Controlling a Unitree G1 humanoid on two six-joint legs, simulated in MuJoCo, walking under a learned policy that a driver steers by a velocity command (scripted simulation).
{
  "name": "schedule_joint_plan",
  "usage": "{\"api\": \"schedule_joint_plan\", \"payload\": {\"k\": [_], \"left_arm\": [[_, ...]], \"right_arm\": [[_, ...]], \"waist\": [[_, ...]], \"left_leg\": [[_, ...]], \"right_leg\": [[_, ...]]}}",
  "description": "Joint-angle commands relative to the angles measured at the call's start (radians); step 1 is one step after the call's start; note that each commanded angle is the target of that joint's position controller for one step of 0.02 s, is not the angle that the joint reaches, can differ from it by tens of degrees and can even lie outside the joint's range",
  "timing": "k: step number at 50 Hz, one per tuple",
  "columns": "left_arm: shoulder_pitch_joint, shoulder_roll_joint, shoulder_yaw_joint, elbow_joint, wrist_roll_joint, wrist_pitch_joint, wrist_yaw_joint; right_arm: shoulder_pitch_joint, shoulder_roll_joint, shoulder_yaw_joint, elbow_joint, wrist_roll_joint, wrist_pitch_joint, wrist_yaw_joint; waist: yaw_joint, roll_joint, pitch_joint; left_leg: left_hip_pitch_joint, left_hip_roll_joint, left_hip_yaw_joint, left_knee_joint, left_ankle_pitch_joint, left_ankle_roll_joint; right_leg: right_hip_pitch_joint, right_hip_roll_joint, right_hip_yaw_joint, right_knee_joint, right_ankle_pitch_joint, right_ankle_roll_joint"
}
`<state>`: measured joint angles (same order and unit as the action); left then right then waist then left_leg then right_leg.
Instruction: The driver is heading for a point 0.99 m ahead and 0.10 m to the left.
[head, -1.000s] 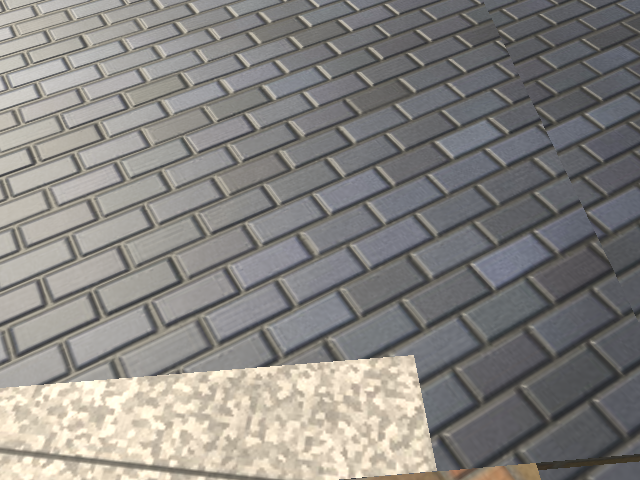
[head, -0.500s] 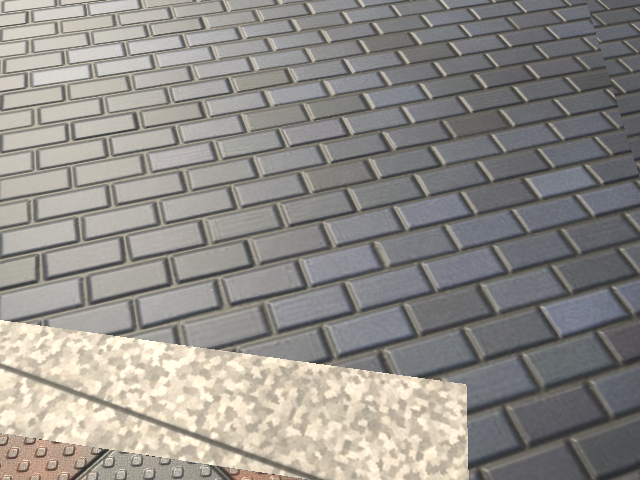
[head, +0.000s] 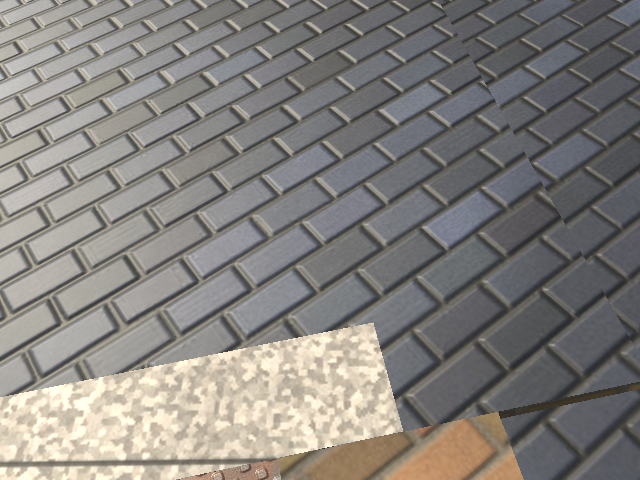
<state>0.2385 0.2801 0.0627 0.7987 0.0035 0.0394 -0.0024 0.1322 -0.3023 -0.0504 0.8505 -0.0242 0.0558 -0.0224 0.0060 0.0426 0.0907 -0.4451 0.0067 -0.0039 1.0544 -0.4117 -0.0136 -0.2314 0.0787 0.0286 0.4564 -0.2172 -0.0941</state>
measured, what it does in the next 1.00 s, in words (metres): walks ahead: left foot, then right foot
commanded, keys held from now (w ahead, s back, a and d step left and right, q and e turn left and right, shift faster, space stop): e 0.04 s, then w+e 0.12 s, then w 0.04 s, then w+q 0.80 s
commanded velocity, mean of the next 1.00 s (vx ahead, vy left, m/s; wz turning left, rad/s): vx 0.36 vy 0.00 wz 0.12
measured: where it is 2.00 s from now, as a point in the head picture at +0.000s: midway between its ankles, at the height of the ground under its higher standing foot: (283, 304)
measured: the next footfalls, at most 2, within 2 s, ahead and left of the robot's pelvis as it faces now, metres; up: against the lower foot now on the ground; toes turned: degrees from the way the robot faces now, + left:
left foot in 0.52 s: +0.20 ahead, +0.12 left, +0.00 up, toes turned -3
right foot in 0.98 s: +0.58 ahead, +0.01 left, +0.00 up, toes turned +15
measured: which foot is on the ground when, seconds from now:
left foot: up 0.00-0.50, down 0.52-0.98, up 1.00-1.00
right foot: down 0.00-0.52, up 0.54-0.96, down 0.98-1.00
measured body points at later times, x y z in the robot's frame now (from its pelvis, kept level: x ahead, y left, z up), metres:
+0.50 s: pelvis +0.12 +0.03 +0.00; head +0.12 +0.05 +0.45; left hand +0.15 +0.31 -0.14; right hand +0.24 -0.25 -0.10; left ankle +0.16 +0.12 -0.74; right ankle +0.01 -0.06 -0.74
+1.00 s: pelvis +0.39 +0.06 -0.02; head +0.44 +0.08 +0.42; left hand +0.59 +0.33 -0.10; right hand +0.38 -0.22 -0.15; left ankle +0.17 +0.12 -0.73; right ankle +0.54 +0.00 -0.75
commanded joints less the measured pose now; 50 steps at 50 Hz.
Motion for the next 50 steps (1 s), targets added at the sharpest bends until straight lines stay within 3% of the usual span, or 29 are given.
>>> {"api": "schedule_joint_plan", "payload": {"k": [1, 2, 5, 7, 10, 13, 20, 23, 25, 26, 27, 28, 29, 30, 32, 35, 39, 42, 44, 46, 48, 49, 50], "left_arm": [[0.020, 0.157, 0.037, -0.054, -0.005, -0.015, 0.004], [0.031, 0.163, 0.040, -0.051, -0.005, -0.016, 0.005], [0.067, 0.161, 0.040, -0.042, 0.005, -0.013, 0.004], [0.080, 0.167, 0.041, -0.039, 0.012, -0.015, 0.002], [0.108, 0.172, 0.041, -0.026, 0.017, -0.032, 0.003], [0.126, 0.146, 0.028, -0.003, 0.021, -0.054, 0.002], [0.157, 0.169, 0.029, 0.031, 0.030, -0.090, 0.003], [0.132, 0.173, 0.029, 0.039, 0.026, -0.103, 0.007], [0.103, 0.159, 0.020, 0.041, 0.020, -0.109, 0.007], [0.086, 0.124, 0.005, 0.031, 0.025, -0.118, 0.004], [0.063, 0.060, -0.015, -0.027, 0.019, -0.129, -0.006], [0.030, 0.120, -0.003, -0.027, 0.044, -0.125, -0.003], [0.014, 0.134, 0.000, -0.025, 0.051, -0.124, -0.010], [0.001, 0.128, -0.004, -0.020, 0.046, -0.130, -0.020], [-0.010, 0.115, -0.009, -0.023, 0.052, -0.120, -0.029], [-0.047, 0.097, -0.019, -0.042, 0.058, -0.094, -0.034], [-0.221, 0.075, -0.036, -0.114, 0.047, -0.087, -0.039], [-0.329, 0.056, -0.052, -0.155, 0.037, -0.092, -0.043], [-0.367, 0.065, -0.056, -0.180, 0.028, -0.095, -0.039], [-0.310, 0.090, -0.050, -0.174, 0.023, -0.098, -0.027], [-0.093, 0.152, -0.026, -0.109, 0.019, -0.106, -0.003], [0.061, 0.178, -0.014, -0.077, 0.025, -0.118, 0.014], [0.208, 0.246, 0.006, -0.070, 0.052, -0.124, 0.034]], "right_arm": [[0.014, -0.086, -0.020, -0.050, 0.000, -0.008, 0.006], [0.007, -0.082, -0.019, -0.055, 0.001, -0.005, 0.005], [-0.025, -0.099, -0.023, -0.071, -0.014, -0.009, 0.013], [-0.055, -0.106, -0.025, -0.082, -0.016, -0.019, 0.019], [-0.063, -0.094, -0.021, -0.082, -0.014, -0.043, 0.023], [-0.061, -0.073, -0.010, -0.074, -0.015, -0.064, 0.034], [-0.106, -0.082, 0.000, -0.107, -0.001, -0.084, 0.053], [-0.056, -0.075, 0.004, -0.109, 0.002, -0.091, 0.057], [0.100, -0.083, -0.006, -0.059, -0.001, -0.099, 0.048], [0.245, -0.138, -0.028, -0.018, -0.005, -0.109, 0.035], [0.385, -0.267, -0.059, -0.007, -0.013, -0.113, 0.026], [0.364, -0.227, -0.052, 0.010, 0.008, -0.110, 0.039], [0.280, -0.186, -0.044, -0.016, 0.012, -0.108, 0.046], [0.227, -0.148, -0.036, -0.033, 0.010, -0.110, 0.049], [0.207, -0.111, -0.025, -0.035, 0.016, -0.115, 0.042], [0.263, -0.119, -0.030, -0.011, 0.028, -0.125, 0.033], [0.342, -0.112, -0.033, 0.018, 0.025, -0.116, 0.022], [0.387, -0.112, -0.035, 0.032, 0.022, -0.110, 0.014], [0.396, -0.122, -0.037, 0.037, 0.017, -0.109, 0.007], [0.349, -0.132, -0.039, 0.028, 0.016, -0.111, 0.001], [0.296, -0.156, -0.044, 0.014, 0.014, -0.120, 0.007], [0.265, -0.155, -0.045, 0.003, 0.022, -0.128, 0.016], [0.290, -0.074, -0.025, -0.029, 0.027, -0.139, 0.020]], "waist": [[-0.002, -0.102, -0.125], [0.003, -0.105, -0.120], [0.031, -0.154, -0.103], [0.043, -0.166, -0.066], [0.052, -0.143, -0.063], [0.061, -0.147, -0.068], [0.076, -0.125, -0.010], [0.036, -0.114, 0.009], [-0.049, -0.070, -0.031], [-0.111, 0.028, -0.103], [-0.134, 0.243, -0.181], [-0.102, 0.142, -0.123], [-0.059, 0.034, -0.042], [-0.039, -0.013, -0.027], [-0.009, 0.003, -0.017], [-0.007, 0.016, -0.047], [-0.049, 0.017, -0.022], [-0.087, 0.032, -0.020], [-0.094, 0.042, -0.025], [-0.047, 0.047, -0.045], [0.049, 0.039, -0.156], [0.129, 0.020, -0.235], [0.153, -0.126, -0.379]], "left_leg": [[-0.101, 0.008, -0.039, 0.029, 0.059, -0.018], [-0.115, 0.007, -0.043, 0.011, 0.063, -0.024], [-0.153, 0.012, -0.046, -0.077, 0.073, -0.034], [-0.179, 0.008, -0.047, -0.138, 0.074, -0.041], [-0.186, 0.011, -0.046, -0.214, 0.100, -0.040], [-0.140, 0.022, -0.018, -0.293, 0.131, -0.020], [-0.082, 0.023, 0.002, -0.396, 0.105, 0.054], [0.053, 0.003, 0.024, -0.487, 0.115, 0.088], [0.341, -0.059, 0.042, -0.602, 0.139, 0.109], [0.524, 0.019, -0.098, -0.665, 0.070, 0.141], [0.710, 0.295, -0.590, -0.813, -0.121, 0.269], [0.667, 0.336, -0.787, -0.892, -0.177, 0.307], [0.589, 0.309, -0.667, -0.856, -0.147, 0.306], [0.520, 0.259, -0.565, -0.851, -0.021, 0.287], [0.441, 0.174, -0.421, -0.871, 0.207, 0.247], [0.432, 0.130, -0.340, -0.855, 0.524, 0.252], [0.412, 0.085, -0.301, -0.841, 0.704, 0.231], [0.422, 0.070, -0.307, -0.813, 0.782, 0.204], [0.443, 0.088, -0.338, -0.797, 0.829, 0.192], [0.429, 0.095, -0.350, -0.753, 0.903, 0.162], [0.407, 0.064, -0.338, -0.532, 1.087, 0.122], [0.308, 0.021, -0.318, -0.333, 0.964, 0.106], [0.185, -0.040, -0.238, -0.062, 0.523, 0.105]], "right_leg": [[0.173, -0.245, 0.286, -0.154, 0.371, -0.122], [0.181, -0.243, 0.297, -0.156, 0.350, -0.122], [0.178, -0.220, 0.389, -0.249, -0.184, -0.139], [0.170, -0.225, 0.450, -0.286, -0.313, -0.151], [0.189, -0.233, 0.469, -0.288, -0.291, -0.161], [0.179, -0.235, 0.429, -0.299, -0.256, -0.157], [0.148, -0.292, 0.382, -0.315, -0.277, -0.158], [0.092, -0.296, 0.301, -0.289, -0.178, -0.129], [-0.029, -0.242, 0.188, -0.135, 0.059, -0.083], [-0.114, -0.172, 0.084, 0.107, 0.178, -0.043], [-0.370, -0.022, -0.065, 0.461, -0.056, 0.032], [-0.524, 0.005, 0.000, 0.588, -0.275, 0.037], [-0.555, -0.072, 0.042, 0.656, -0.203, 0.030], [-0.526, -0.107, 0.043, 0.645, -0.120, 0.036], [-0.461, -0.139, 0.024, 0.578, -0.054, 0.067], [-0.456, -0.128, -0.021, 0.559, -0.020, 0.116], [-0.487, -0.107, -0.065, 0.410, 0.076, 0.145], [-0.441, -0.074, -0.076, 0.255, 0.162, 0.135], [-0.389, -0.055, -0.069, 0.178, 0.191, 0.113], [-0.241, -0.038, -0.049, 0.095, 0.179, 0.080], [0.042, -0.009, -0.040, 0.055, 0.128, 0.038], [0.261, -0.083, 0.015, 0.014, 0.145, 0.011], [0.471, -0.341, 0.262, 0.006, -0.035, -0.028]]}}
